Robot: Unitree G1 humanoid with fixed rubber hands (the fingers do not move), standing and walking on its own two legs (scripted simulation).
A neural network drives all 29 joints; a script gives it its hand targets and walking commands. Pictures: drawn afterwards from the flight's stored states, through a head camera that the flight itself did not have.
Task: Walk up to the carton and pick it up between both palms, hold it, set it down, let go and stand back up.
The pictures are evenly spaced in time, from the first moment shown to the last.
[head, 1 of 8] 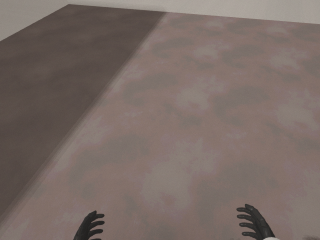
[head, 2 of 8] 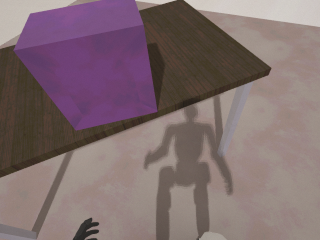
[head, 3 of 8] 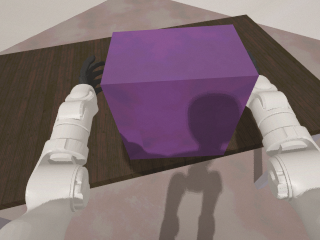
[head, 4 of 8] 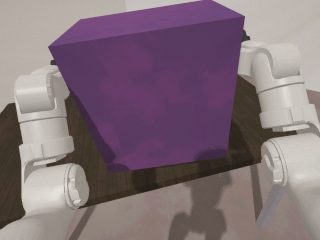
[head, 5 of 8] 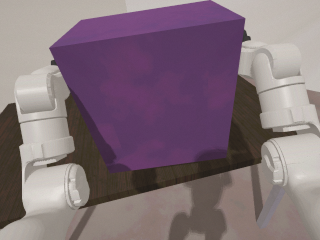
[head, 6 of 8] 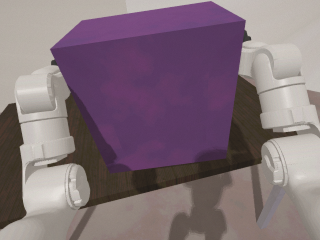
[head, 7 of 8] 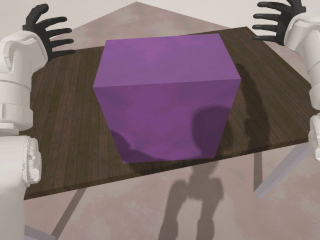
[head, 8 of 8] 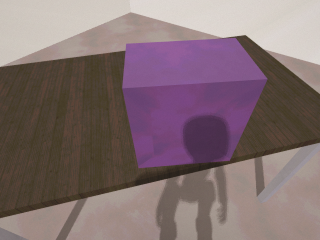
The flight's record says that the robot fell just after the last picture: no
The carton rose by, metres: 0.19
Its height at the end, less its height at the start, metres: +0.00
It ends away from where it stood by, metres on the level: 0.03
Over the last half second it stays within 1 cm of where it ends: yes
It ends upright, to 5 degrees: yes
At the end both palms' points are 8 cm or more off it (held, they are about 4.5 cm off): yes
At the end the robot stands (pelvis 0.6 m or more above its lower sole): yes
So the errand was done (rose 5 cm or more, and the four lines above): yes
